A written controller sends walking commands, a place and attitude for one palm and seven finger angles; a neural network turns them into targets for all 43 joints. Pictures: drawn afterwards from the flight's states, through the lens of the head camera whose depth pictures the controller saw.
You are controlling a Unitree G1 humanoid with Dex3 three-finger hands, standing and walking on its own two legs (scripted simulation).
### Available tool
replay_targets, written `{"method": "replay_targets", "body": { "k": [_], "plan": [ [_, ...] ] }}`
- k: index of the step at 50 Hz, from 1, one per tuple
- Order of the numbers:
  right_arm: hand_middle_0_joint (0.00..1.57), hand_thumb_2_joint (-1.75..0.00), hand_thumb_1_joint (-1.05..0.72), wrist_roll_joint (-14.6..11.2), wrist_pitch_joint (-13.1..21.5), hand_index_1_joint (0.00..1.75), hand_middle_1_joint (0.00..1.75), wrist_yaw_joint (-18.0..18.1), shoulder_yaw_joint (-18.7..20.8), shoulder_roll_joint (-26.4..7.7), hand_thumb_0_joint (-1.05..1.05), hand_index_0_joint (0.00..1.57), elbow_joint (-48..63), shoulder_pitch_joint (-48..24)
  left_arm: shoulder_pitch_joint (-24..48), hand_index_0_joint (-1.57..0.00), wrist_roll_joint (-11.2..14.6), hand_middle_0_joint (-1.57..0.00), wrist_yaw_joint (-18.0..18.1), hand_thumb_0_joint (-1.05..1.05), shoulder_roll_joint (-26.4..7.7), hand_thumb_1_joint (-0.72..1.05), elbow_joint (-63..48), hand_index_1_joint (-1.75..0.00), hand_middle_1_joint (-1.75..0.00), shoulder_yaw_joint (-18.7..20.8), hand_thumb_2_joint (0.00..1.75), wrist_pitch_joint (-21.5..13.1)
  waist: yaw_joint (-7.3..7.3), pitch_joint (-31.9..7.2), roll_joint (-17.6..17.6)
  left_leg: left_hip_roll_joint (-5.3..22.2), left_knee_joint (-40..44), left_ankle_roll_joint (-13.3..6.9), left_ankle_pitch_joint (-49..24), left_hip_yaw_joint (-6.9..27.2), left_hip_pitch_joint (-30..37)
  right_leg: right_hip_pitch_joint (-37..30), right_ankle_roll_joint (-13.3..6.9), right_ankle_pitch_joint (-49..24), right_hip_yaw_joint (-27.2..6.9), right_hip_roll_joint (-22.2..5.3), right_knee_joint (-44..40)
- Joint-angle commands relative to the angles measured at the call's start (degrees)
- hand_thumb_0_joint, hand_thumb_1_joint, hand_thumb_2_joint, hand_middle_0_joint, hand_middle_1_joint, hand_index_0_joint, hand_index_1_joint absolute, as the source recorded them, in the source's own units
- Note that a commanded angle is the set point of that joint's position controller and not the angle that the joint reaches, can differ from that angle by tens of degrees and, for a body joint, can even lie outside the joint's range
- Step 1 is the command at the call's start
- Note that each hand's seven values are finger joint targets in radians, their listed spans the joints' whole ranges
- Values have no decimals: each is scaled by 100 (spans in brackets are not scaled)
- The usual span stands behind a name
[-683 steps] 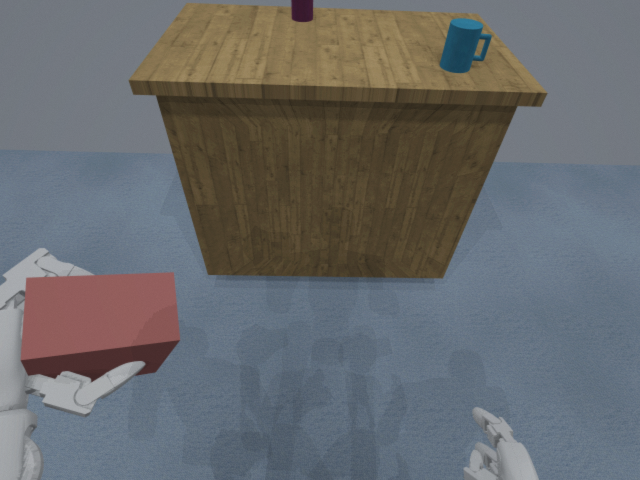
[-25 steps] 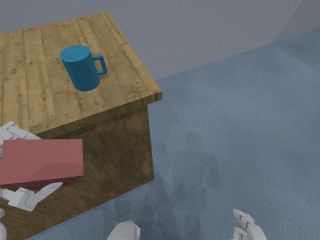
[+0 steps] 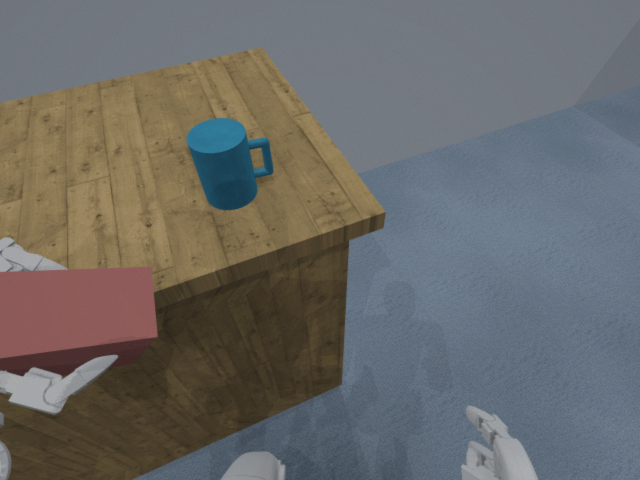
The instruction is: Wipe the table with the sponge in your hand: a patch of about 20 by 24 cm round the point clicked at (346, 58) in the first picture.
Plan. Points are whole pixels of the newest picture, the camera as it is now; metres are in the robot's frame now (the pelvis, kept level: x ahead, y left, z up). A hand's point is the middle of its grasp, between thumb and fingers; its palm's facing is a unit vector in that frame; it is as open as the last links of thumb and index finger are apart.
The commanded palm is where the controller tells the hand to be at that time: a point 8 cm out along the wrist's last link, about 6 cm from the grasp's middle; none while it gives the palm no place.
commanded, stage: shuffle to correct the standing spot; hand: left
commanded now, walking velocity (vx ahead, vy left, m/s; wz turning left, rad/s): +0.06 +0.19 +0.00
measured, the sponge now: (96, 325) +0.22 +0.22 +0.15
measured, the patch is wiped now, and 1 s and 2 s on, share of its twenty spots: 0.00 0.00 0.00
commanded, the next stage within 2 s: come to a stop and stand still in 1.36 s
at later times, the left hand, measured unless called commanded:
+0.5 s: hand out of the picture +0.20 +0.32 +0.19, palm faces +0.44 -0.77 -0.47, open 10.0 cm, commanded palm +0.16 +0.36 +0.18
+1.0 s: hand out of the picture +0.18 +0.39 +0.18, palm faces +0.47 -0.76 -0.45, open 10.0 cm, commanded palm +0.13 +0.43 +0.18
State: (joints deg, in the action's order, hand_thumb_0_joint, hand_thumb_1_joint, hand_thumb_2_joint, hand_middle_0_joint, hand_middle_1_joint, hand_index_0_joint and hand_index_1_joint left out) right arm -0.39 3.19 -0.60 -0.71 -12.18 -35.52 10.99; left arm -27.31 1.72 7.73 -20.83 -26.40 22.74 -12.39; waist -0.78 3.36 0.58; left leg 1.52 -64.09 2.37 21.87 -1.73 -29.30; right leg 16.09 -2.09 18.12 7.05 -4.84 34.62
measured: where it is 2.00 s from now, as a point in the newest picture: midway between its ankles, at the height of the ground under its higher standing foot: outside the picture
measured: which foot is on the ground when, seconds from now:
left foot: up 0.00-0.14, down 0.16-0.38, up 0.40-0.72, down 0.74-0.98, up 1.00-1.00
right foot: down 0.00-0.16, up 0.18-0.34, down 0.36-0.74, up 0.76-0.94, down 0.96-1.00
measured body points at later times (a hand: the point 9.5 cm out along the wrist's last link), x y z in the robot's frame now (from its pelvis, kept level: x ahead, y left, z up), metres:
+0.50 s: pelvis +0.00 +0.08 +0.00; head +0.01 +0.05 +0.45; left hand +0.17 +0.36 +0.21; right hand +0.16 -0.13 -0.11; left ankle -0.01 +0.21 -0.66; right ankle +0.01 +0.00 -0.73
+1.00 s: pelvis -0.02 +0.14 -0.01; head -0.01 +0.12 +0.44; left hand +0.15 +0.43 +0.20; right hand +0.15 -0.06 -0.11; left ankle +0.01 +0.28 -0.73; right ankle -0.01 +0.08 -0.74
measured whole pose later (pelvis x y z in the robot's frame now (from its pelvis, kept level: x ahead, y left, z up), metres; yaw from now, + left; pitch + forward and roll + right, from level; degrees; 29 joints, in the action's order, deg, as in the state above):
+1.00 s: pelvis -0.02 +0.14 -0.01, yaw +1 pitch -2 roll +1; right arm -0.9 6.3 1.5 -1.0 -9.9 -35.3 12.8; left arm -25.8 0.8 8.8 -20.2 -27.7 21.9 -10.6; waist -1.0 2.0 -1.7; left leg 2.9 -40.2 0.3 20.4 -3.8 -20.4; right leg 16.4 -3.5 21.1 8.1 -0.2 38.0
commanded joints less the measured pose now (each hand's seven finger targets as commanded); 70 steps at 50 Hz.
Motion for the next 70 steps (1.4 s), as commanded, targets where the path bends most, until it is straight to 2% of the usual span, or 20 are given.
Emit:
{"method": "replay_targets", "body": {
  "k": [1,6,9,12,17,18,20,26,34,37,40,46,47,49,50,56,61,65,67,70],
  "plan": [
    [20,-90,-90,28,334,30,30,129,216,-395,0,20,967,-531,572,-120,-6,-120,207,0,-985,10,-1212,-160,-160,501,130,-303,2,-809,947,214,1755,-109,-293,-283,309,-787,-429,-2779,-952,-1237,-1054],
    [20,-90,-90,17,528,30,30,235,392,-468,0,20,1050,-472,734,-120,-20,-120,307,0,-1213,10,-2263,-160,-160,542,130,-225,40,-1200,218,-157,3667,-147,-1258,-735,1919,-571,-89,-2242,-685,-914,-13],
    [20,-90,-90,-52,589,30,30,192,543,-686,0,20,1206,-319,265,-120,-57,-120,286,0,-1284,10,-2485,-160,-160,737,130,-373,37,-1436,-1811,1550,4008,-1181,-3854,1364,2758,1130,271,1795,-227,248,2570],
    [20,-90,-90,-57,598,30,30,178,561,-679,0,20,1048,-363,132,-120,30,-120,256,0,-1493,10,-2077,-160,-160,1116,130,-291,52,-1053,-2084,1296,4037,-1222,-3085,930,1997,1123,262,1344,-225,80,2681],
    [20,-90,-90,-132,654,30,30,159,365,-656,0,20,987,-344,90,-120,127,-120,205,0,-1072,10,-1610,-160,-160,732,130,-155,17,-876,-1031,842,3493,-690,-1384,119,965,-583,284,-217,77,296,-346],
    [20,-90,-90,-98,630,30,30,166,342,-622,0,20,961,-267,106,-120,80,-120,210,0,-1123,10,-1466,-160,-160,732,130,-130,28,-902,-400,612,2977,-514,-660,-15,592,-1002,173,-646,-387,-43,-1055],
    [20,-90,-90,-19,507,30,30,122,281,-541,0,20,1028,-364,284,-120,83,-120,219,0,-1322,10,-954,-160,-160,851,130,-52,-20,-591,1639,-101,401,-80,759,-109,-783,-1091,-686,-1392,-3387,-2097,-1918],
    [20,-90,-90,-7,291,30,30,112,194,-463,0,20,765,-439,339,-120,-12,-120,155,0,-953,10,-625,-160,-160,543,130,-204,74,-596,863,283,396,-62,-308,146,-487,-956,-465,-2760,-1205,-1337,-1237],
    [20,-90,-90,28,502,30,30,246,392,-513,0,20,968,-433,580,-120,-7,-120,284,0,-1044,10,-2032,-160,-160,432,130,-182,-9,-845,35,-78,3584,-221,-893,-612,1981,-106,-184,-281,-852,-924,-752],
    [20,-90,-90,-75,512,30,30,260,518,-775,0,20,1082,-328,398,-120,-2,-120,277,0,-1136,10,-2079,-160,-160,660,130,-280,61,-860,-1914,1493,4600,-978,-1254,1600,2346,1053,275,1372,-63,282,1784],
    [20,-90,-90,-57,485,30,30,258,522,-666,0,20,933,-340,308,-120,-57,-120,193,0,-1141,10,-1530,-160,-160,771,130,-201,119,-663,-1601,1408,4615,-1281,-1035,1431,1576,1186,194,1182,-308,158,2637],
    [20,-90,-90,-98,644,30,30,275,312,-606,0,20,912,-358,501,-120,-32,-120,184,0,-871,10,-1416,-160,-160,407,130,-149,-6,-711,-982,1010,4245,-870,702,613,638,-670,200,367,31,413,-304],
    [20,-90,-90,-88,634,30,30,320,277,-567,0,20,909,-400,564,-120,-34,-120,199,0,-897,10,-1307,-160,-160,387,130,-112,34,-609,-627,772,3913,-715,984,354,368,-944,130,359,-164,310,-817],
    [20,-90,-90,-7,532,30,30,288,277,-472,0,20,951,-397,809,-120,-107,-120,186,0,-1076,10,-1122,-160,-160,429,130,-43,-23,-356,1324,-102,1341,-292,781,-331,-671,-869,-801,1809,-3312,-1401,-2273],
    [20,-90,-90,-37,557,30,30,257,337,-597,0,20,877,-387,1139,-120,-33,-120,166,0,-987,10,-1163,-160,-160,310,130,-45,-46,-180,1451,-15,334,-183,406,-44,-982,-847,-1019,1119,-3595,-1825,-2404],
    [20,-90,-90,53,441,30,30,283,133,-372,0,20,731,-508,873,-120,-72,-120,178,0,-1011,10,-1068,-160,-160,470,130,-262,-20,-563,620,281,1538,-219,-358,-210,58,-691,-747,-1222,-1221,-1073,-1550],
    [20,-90,-90,90,513,30,30,352,262,-417,0,20,883,-507,609,-120,36,-120,243,0,-917,10,-1448,-160,-160,446,130,-230,-124,-822,379,-114,3381,-313,-949,-800,1585,-511,-502,-343,-1030,-694,-1171],
    [20,-90,-90,-39,455,30,30,349,389,-700,0,20,995,-372,676,-120,43,-120,218,0,-949,10,-1840,-160,-160,450,130,-297,75,-969,-1533,1722,4452,-1224,-1842,2117,2945,1377,122,1235,-347,415,1573],
    [20,-90,-90,8,435,30,30,379,362,-630,0,20,918,-468,488,-120,41,-120,145,0,-1139,10,-1491,-160,-160,613,130,-224,115,-709,-1576,1915,4699,-1519,-1864,2490,2717,1926,122,1419,-552,321,2600],
    [20,-90,-90,-52,445,30,30,340,377,-588,0,20,885,-354,529,-120,-13,-120,124,0,-953,10,-1741,-160,-160,460,130,-192,100,-680,-1370,1575,4409,-1380,-2078,1327,2279,1585,123,725,-495,184,1998]
  ]
}}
